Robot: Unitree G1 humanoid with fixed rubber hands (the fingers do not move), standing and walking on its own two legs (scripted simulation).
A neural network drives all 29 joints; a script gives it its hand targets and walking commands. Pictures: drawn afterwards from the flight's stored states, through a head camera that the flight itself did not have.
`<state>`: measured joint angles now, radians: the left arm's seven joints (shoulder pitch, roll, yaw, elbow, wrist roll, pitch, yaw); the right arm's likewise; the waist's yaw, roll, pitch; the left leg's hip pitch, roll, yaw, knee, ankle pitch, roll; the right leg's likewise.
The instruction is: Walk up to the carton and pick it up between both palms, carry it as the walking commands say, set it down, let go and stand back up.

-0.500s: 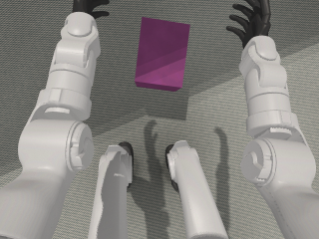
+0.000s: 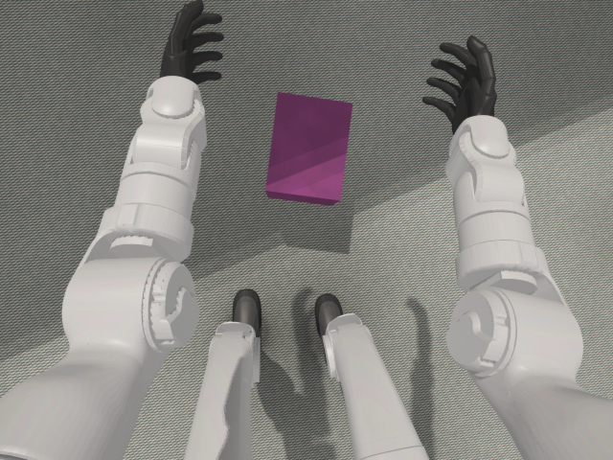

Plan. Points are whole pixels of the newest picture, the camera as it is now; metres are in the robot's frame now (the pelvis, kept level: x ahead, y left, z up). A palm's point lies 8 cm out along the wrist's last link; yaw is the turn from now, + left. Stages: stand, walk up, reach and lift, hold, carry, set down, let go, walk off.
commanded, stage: let go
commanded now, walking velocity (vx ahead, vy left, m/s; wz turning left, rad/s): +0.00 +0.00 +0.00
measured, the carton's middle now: (306, 154) +0.55 -0.07 -0.59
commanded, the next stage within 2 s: stand in 1.32 s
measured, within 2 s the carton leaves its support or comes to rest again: neither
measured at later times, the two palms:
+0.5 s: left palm (100, 228) +0.38 +0.16 -0.03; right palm (552, 229) +0.35 -0.25 -0.02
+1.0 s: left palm out of the picture +0.25 +0.25 +0.04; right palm (586, 374) +0.24 -0.22 +0.04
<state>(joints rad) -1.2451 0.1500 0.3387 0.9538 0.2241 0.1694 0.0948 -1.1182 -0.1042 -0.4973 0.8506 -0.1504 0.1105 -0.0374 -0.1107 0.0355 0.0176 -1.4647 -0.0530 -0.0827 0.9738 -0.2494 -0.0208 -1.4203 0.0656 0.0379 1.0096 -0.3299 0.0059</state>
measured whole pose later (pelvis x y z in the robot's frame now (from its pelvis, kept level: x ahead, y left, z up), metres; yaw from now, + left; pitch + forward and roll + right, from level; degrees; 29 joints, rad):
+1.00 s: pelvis +0.08 +0.01 +0.10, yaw -1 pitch -1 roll +0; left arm 0.23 0.23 0.04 0.44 -0.01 0.08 -0.05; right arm 0.23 -0.21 -0.03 0.44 -0.01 0.08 0.08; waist 0.00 -0.01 0.05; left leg -0.17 -0.05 -0.04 0.42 -0.23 0.02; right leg -0.14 0.03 0.10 0.44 -0.29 0.00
